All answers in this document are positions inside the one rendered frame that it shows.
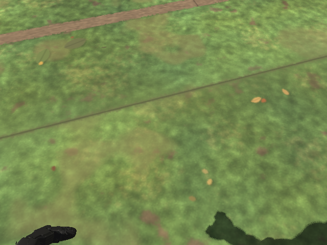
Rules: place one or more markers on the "robot left hand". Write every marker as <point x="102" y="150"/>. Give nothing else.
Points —
<point x="47" y="235"/>

